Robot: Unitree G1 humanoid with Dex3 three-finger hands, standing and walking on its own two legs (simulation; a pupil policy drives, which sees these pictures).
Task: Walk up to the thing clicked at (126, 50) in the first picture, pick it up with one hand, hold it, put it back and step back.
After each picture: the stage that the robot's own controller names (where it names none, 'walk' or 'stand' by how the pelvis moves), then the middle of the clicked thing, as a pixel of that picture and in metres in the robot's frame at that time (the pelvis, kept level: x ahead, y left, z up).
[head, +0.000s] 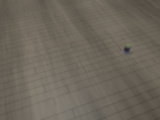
stand; (127, 48) +1.37 -0.48 -0.72
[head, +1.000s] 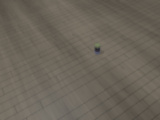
walk; (97, 48) +1.33 -0.03 -0.70
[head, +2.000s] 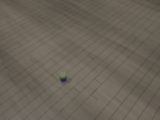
walk; (63, 77) +0.85 +0.24 -0.71
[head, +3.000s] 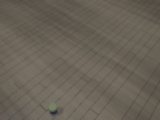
walk; (53, 109) +0.54 +0.23 -0.70
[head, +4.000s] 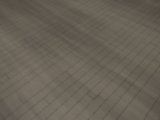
stand; out of the picture +0.43 +0.22 -0.72
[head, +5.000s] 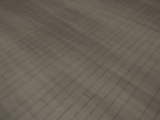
stand; out of the picture +0.43 +0.22 -0.73
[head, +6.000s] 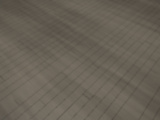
stand; out of the picture +0.43 +0.24 -0.73
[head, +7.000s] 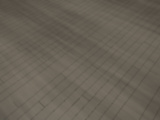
stand; out of the picture +0.42 +0.24 -0.73
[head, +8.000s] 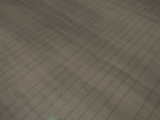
go down; out of the picture +0.43 +0.24 -0.72
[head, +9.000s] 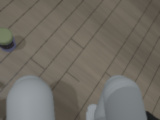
go down; (5, 40) +0.50 +0.29 -0.29
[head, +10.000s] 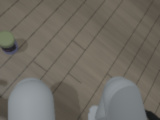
close in; (8, 43) +0.49 +0.29 -0.29
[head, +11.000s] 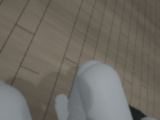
close in; out of the picture +0.46 +0.34 -0.22
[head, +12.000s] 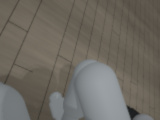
close; out of the picture +0.45 +0.34 -0.23
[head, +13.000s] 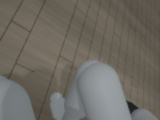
lift; out of the picture +0.42 +0.30 -0.23
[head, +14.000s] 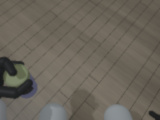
lift; (22, 82) +0.33 +0.21 -0.03
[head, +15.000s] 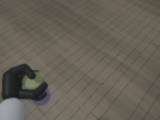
hold; (37, 89) +0.33 +0.18 -0.01
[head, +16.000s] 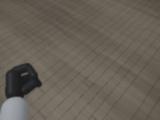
hold; out of the picture +0.08 +0.05 -0.66
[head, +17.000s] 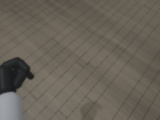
crouch; out of the picture -0.19 -0.14 -0.64
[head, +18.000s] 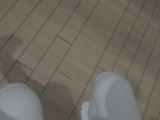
lower; out of the picture -0.11 -0.16 -0.30
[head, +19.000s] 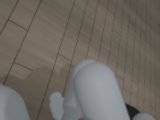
lower; out of the picture -0.06 -0.21 -0.25
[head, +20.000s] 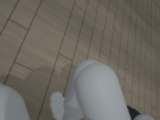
lower; out of the picture -0.06 -0.21 -0.25
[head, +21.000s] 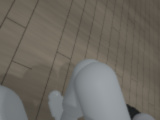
lower; out of the picture -0.06 -0.21 -0.25
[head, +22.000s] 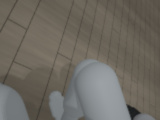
lower; out of the picture -0.06 -0.21 -0.25
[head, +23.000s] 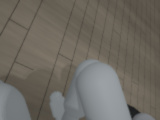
open; out of the picture -0.06 -0.21 -0.25
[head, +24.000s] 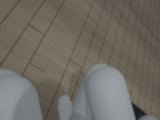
stand; out of the picture -0.06 -0.21 -0.25
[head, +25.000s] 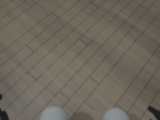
walk; out of the picture -0.17 -0.14 -0.53
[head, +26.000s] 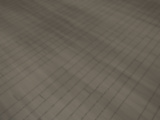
stand; out of the picture -0.22 -0.14 -0.69
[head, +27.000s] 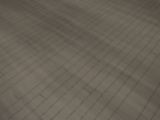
stand; out of the picture -0.22 -0.14 -0.69
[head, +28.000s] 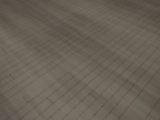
stand; out of the picture -0.20 -0.15 -0.74
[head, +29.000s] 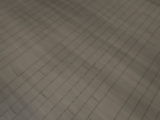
walk; out of the picture -0.15 -0.20 -0.73
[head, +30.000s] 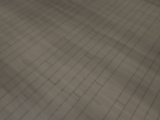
walk; out of the picture -0.12 -0.13 -0.71
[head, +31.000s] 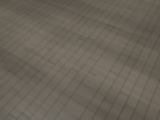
stand; out of the picture -0.08 +0.10 -0.70
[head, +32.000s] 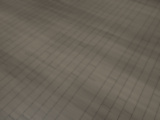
stand; out of the picture -0.16 +0.21 -0.74
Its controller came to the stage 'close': yes
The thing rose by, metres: 0.70
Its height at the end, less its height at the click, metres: -0.02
